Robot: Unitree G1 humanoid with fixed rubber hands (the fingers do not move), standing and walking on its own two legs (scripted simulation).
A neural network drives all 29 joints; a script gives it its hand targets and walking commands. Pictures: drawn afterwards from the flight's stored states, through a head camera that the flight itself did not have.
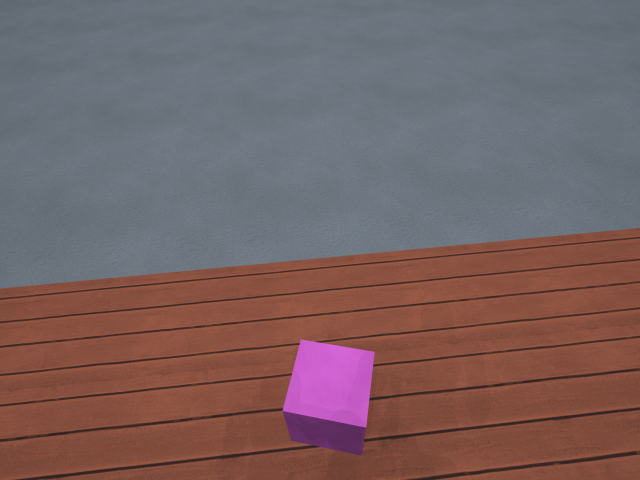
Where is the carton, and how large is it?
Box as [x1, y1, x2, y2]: [283, 340, 374, 454]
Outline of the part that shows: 301,340 283,407 283,413 291,440 361,454 366,424 374,352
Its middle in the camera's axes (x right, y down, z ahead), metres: +0.03 +0.46 +1.10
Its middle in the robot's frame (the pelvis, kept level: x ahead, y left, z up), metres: +0.48 +0.02 -0.64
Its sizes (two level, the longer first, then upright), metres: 0.210 0.200 0.250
